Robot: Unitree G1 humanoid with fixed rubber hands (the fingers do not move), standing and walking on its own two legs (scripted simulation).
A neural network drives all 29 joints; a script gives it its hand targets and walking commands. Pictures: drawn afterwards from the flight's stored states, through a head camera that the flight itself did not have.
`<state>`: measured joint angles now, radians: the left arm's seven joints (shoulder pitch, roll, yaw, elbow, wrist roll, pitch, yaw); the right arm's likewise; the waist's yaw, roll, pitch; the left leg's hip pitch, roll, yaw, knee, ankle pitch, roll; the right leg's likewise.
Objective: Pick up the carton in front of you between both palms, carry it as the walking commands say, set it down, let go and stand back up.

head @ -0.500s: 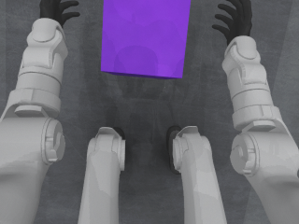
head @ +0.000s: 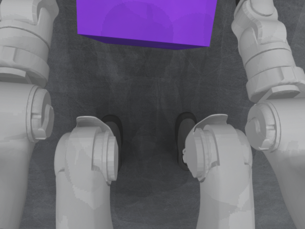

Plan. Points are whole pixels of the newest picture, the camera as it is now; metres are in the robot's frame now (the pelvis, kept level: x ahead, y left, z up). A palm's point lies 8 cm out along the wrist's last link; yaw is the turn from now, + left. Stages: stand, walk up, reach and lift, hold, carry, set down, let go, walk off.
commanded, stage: reach and lift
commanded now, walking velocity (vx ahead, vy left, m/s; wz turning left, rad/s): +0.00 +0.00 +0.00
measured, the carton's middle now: out of the picture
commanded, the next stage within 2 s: none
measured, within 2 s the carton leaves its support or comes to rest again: leaves its support in 0.72 s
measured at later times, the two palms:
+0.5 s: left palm out of the picture +0.56 +0.17 -0.17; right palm out of the picture +0.55 -0.13 -0.17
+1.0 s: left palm out of the picture +0.53 +0.18 -0.04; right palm out of the picture +0.52 -0.12 -0.04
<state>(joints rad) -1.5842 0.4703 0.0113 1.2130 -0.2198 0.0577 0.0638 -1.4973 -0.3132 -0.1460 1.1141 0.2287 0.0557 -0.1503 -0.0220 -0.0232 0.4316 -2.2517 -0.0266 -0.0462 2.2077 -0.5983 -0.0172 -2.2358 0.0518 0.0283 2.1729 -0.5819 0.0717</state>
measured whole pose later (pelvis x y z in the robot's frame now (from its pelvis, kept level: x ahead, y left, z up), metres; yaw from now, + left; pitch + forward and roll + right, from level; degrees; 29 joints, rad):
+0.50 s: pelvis -0.01 +0.00 +0.00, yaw +0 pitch +35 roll -3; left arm -1.66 0.39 0.01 1.28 -0.16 0.08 0.09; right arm -1.55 -0.23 -0.22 1.12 0.14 0.07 -0.18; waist -0.01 -0.02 0.45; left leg -2.24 -0.03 -0.05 2.20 -0.57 -0.02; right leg -2.22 0.06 0.03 2.16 -0.56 0.07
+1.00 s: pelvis +0.00 -0.01 +0.04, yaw +2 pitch +42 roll -2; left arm -1.26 0.18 0.29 0.88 0.06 0.32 0.08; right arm -1.17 -0.04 -0.46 0.74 -0.07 0.30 -0.14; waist -0.01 -0.02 0.00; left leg -2.22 -0.10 -0.08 2.05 -0.56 -0.06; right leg -2.20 0.10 0.07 2.04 -0.57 0.10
